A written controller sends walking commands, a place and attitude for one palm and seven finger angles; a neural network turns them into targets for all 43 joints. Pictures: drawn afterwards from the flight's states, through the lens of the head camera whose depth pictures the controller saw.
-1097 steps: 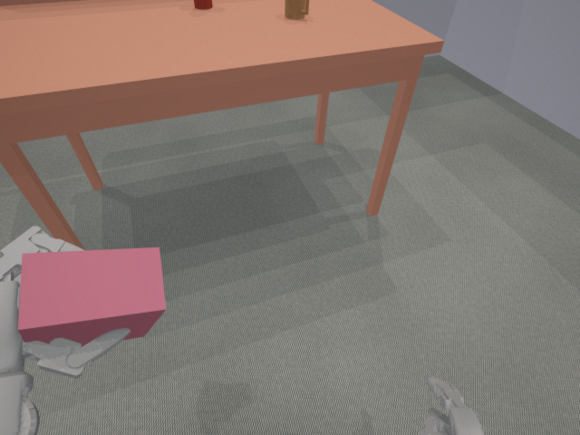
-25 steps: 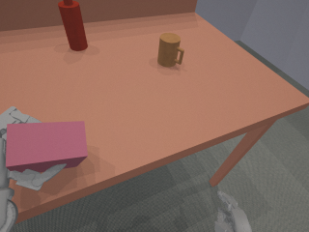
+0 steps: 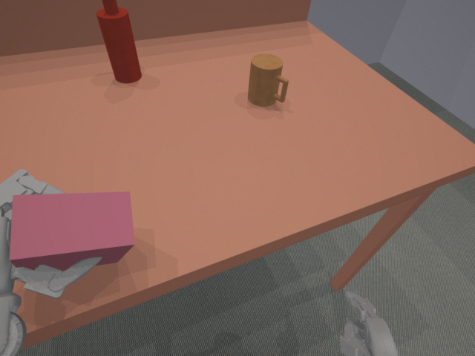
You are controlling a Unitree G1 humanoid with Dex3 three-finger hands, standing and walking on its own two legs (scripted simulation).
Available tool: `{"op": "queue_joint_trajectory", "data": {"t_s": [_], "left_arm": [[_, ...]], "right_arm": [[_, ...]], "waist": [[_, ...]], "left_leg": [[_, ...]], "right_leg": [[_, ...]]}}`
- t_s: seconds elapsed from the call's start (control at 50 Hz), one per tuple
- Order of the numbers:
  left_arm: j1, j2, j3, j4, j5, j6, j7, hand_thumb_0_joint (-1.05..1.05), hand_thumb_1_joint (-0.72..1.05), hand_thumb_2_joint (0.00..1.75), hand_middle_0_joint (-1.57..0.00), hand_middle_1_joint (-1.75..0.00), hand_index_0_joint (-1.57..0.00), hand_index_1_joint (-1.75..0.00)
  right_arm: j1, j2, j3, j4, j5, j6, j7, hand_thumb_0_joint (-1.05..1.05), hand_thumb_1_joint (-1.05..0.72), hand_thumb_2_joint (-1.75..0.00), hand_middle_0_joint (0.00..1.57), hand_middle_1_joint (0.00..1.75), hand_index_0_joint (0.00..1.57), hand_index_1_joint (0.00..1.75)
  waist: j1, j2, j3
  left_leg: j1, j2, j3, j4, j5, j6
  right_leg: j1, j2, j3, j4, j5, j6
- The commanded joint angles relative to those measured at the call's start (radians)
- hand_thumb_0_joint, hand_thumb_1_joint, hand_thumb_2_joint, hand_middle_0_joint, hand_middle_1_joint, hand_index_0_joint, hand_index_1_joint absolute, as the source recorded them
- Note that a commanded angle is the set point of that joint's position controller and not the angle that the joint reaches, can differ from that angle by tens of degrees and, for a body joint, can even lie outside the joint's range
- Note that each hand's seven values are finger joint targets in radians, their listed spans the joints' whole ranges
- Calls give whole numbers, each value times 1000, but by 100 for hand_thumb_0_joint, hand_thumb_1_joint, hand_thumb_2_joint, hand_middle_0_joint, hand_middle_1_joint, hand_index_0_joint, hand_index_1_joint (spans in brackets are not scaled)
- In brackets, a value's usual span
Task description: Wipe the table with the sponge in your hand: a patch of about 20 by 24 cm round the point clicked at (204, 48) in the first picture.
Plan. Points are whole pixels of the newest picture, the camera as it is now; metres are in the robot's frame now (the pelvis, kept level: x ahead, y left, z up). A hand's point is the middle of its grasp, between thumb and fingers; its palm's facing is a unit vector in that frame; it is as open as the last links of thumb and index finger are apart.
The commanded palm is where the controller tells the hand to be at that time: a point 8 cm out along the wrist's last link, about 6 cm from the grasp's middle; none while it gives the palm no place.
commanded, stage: look again from close up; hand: left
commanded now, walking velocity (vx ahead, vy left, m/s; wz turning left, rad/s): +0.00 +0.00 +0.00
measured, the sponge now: (91, 233) +0.23 +0.22 +0.14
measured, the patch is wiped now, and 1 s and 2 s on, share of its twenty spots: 0.00 0.00 0.00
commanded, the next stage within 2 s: come to a stop and stand still in 0.14 s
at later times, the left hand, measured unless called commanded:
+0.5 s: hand (37, 181) +0.25 +0.27 +0.21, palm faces +0.51 -0.76 -0.41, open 10.1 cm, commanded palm +0.17 +0.26 +0.17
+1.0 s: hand (61, 230) +0.22 +0.25 +0.16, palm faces +0.42 -0.85 -0.33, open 10.1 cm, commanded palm +0.16 +0.28 +0.17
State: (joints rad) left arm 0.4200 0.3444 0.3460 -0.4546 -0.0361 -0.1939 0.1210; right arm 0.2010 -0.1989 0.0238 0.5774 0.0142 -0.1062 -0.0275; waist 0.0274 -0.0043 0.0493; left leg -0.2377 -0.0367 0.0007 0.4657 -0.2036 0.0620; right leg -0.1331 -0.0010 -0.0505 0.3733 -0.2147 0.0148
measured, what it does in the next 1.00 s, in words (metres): stands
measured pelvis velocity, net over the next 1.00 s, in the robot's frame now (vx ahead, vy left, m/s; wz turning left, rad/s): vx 0.00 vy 0.00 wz -0.01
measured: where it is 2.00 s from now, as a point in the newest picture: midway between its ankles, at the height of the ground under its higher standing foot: outside the picture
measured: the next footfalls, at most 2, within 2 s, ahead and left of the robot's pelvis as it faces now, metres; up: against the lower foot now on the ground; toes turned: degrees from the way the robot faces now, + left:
none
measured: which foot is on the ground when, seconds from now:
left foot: down 0.00-1.00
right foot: down 0.00-1.00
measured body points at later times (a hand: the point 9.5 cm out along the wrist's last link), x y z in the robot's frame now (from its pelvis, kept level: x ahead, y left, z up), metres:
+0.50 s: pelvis +0.01 -0.02 -0.01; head +0.04 +0.01 +0.44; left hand +0.22 +0.31 +0.23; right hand +0.19 -0.23 -0.08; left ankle +0.03 +0.07 -0.74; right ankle -0.01 -0.13 -0.74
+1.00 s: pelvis +0.00 +0.00 -0.01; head +0.02 +0.01 +0.44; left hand +0.19 +0.29 +0.18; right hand +0.17 -0.23 -0.08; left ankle +0.03 +0.07 -0.74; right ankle -0.01 -0.13 -0.74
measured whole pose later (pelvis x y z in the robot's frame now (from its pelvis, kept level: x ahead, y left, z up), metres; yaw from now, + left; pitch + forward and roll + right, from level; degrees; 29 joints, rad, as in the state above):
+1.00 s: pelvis +0.00 +0.00 -0.01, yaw +0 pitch -1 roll -2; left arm 0.41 0.32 0.37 -0.47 -0.05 -0.18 0.13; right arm 0.20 -0.21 0.03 0.58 0.01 -0.10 -0.04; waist 0.01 0.01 0.05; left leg -0.29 -0.02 0.01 0.56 -0.25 0.06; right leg -0.19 0.01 -0.05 0.47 -0.26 0.01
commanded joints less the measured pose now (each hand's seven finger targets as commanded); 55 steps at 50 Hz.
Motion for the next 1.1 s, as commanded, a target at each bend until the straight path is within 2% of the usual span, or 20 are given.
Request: {"op": "queue_joint_trajectory", "data": {"t_s": [0.0,0.32,0.34,0.36,0.38,0.4,0.44,0.46,0.52,0.54,0.58,0.64,0.66,0.7,0.78,0.86,0.94,0.96,1.04,1.08], "left_arm": [[-72,163,93,-204,-5,-58,13,0,10,130,-120,-160,-120,-160],[-48,162,92,-224,-13,-44,21,0,10,130,-120,-160,-120,-160],[-1008,1016,423,-564,14,-226,38,0,10,130,-120,-160,-120,-160],[-559,422,339,-58,20,-145,22,0,10,130,-120,-160,-120,-160],[-425,348,229,11,7,-127,12,0,10,130,-120,-160,-120,-160],[-360,372,227,-27,2,-136,5,0,10,130,-120,-160,-120,-160],[-166,209,95,-39,-15,-129,-20,0,10,130,-120,-160,-120,-160],[-89,176,94,-103,-4,-121,-24,0,10,130,-120,-160,-120,-160],[-4,170,113,-228,5,-89,-26,0,10,130,-120,-160,-120,-160],[32,222,163,-217,7,-79,-13,0,10,130,-120,-160,-120,-160],[5,241,203,-250,2,-79,-7,0,10,130,-120,-160,-120,-160],[-42,310,264,-260,-9,-78,12,0,10,130,-120,-160,-120,-160],[-26,254,232,-236,-13,-80,13,0,10,130,-120,-160,-120,-160],[-42,232,204,-231,-23,-80,13,0,10,130,-120,-160,-120,-160],[-41,185,144,-230,-25,-61,8,0,10,130,-120,-160,-120,-160],[-50,129,95,-218,-12,-47,7,0,10,130,-120,-160,-120,-160],[-99,185,132,-231,-1,-40,20,0,10,130,-120,-160,-120,-160],[-87,144,105,-209,-4,-42,17,0,10,130,-120,-160,-120,-160],[-103,177,128,-202,-2,-35,19,0,10,130,-120,-160,-120,-160],[-106,151,104,-214,-6,-37,14,0,10,130,-120,-160,-120,-160]], "right_arm": [[-93,-129,-59,-151,3,-55,-10,0,-90,-90,20,30,20,30],[-99,-131,-65,-149,8,-49,-17,0,-90,-90,20,30,20,30],[30,-181,80,-227,69,-35,-91,0,-90,-90,20,30,20,30],[-1,-64,-13,-190,45,-72,-67,0,-90,-90,20,30,20,30],[-61,-133,-16,-158,-8,-81,-34,0,-90,-90,20,30,20,30],[-43,-174,-46,-161,-31,-92,-17,0,-90,-90,20,30,20,30],[-41,-165,-38,-163,-23,-104,20,0,-90,-90,20,30,20,30],[-2,-169,-52,-169,-22,-95,25,0,-90,-90,20,30,20,30],[-53,-173,-52,-177,-21,-83,37,0,-90,-90,20,30,20,30],[-75,-169,-46,-174,-17,-76,35,0,-90,-90,20,30,20,30],[-74,-171,-51,-181,-22,-56,21,0,-90,-90,20,30,20,30],[-85,-163,-54,-173,-15,-39,-2,0,-90,-90,20,30,20,30],[-70,-150,-56,-169,-18,-33,-8,0,-90,-90,20,30,20,30],[-66,-153,-58,-164,-12,-36,-8,0,-90,-90,20,30,20,30],[-69,-153,-62,-162,3,-45,-9,0,-90,-90,20,30,20,30],[-85,-152,-56,-158,0,-49,-16,0,-90,-90,20,30,20,30],[-102,-150,-54,-154,2,-55,-27,0,-90,-90,20,30,20,30],[-97,-138,-47,-153,-5,-51,-28,0,-90,-90,20,30,20,30],[-106,-140,-45,-155,-1,-57,-32,0,-90,-90,20,30,20,30],[-102,-133,-43,-161,-2,-56,-32,0,-90,-90,20,30,20,30]], "waist": [[-10,61,-121],[-11,59,-126],[-94,173,-93],[-18,-17,-119],[-13,8,-110],[-2,31,-147],[-7,74,-237],[-6,92,-233],[-12,50,-201],[-7,33,-227],[-13,38,-194],[-22,82,-215],[-23,104,-205],[-23,125,-199],[-28,88,-183],[-32,60,-146],[-32,92,-134],[-29,84,-126],[-31,85,-109],[-32,89,-114]], "left_leg": [[-3,91,-103,-116,25,-37],[20,95,-103,-75,115,-30],[-155,60,-100,-56,-92,-10],[-59,134,-132,-7,-76,-19],[37,85,-96,-4,-51,-30],[26,78,-88,10,-40,-40],[78,75,-59,54,43,-31],[72,97,-68,41,132,-29],[68,123,-66,49,338,-22],[100,124,-66,45,367,-18],[46,132,-79,43,402,-24],[35,121,-78,42,312,-26],[36,124,-81,47,323,-19],[36,122,-84,48,337,-23],[55,133,-95,34,296,-21],[41,127,-96,-2,96,-17],[25,132,-118,-60,-25,-18],[8,132,-125,-63,-59,-13],[-7,127,-132,-91,-144,-20],[-18,133,-140,-95,-118,-19]], "right_leg": [[50,-42,51,-36,98,-35],[51,-70,72,-33,150,-41],[12,-15,75,15,-86,36],[-172,-81,45,44,-233,-13],[-212,-55,67,10,-179,-48],[-193,-67,115,9,-83,-73],[-161,-78,138,65,44,-84],[-117,-72,101,81,126,-70],[-75,-57,50,95,241,-41],[-78,-42,45,117,222,-34],[-53,-52,27,103,211,-34],[-41,-68,62,98,172,-50],[-41,-68,44,93,183,-49],[-35,-72,44,89,196,-50],[-45,-71,40,71,176,-41],[-72,-61,45,44,104,-41],[-75,-51,55,45,28,-40],[-73,-48,43,30,19,-38],[-77,-46,59,11,-23,-42],[-53,-48,49,11,0,-42]]}}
